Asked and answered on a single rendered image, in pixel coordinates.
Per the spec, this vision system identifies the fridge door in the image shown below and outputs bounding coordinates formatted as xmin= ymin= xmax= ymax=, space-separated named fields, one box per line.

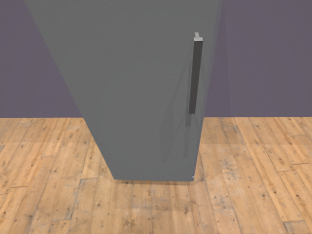
xmin=24 ymin=0 xmax=218 ymax=182

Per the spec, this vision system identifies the handle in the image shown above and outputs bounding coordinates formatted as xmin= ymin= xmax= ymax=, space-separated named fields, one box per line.
xmin=188 ymin=32 xmax=203 ymax=114

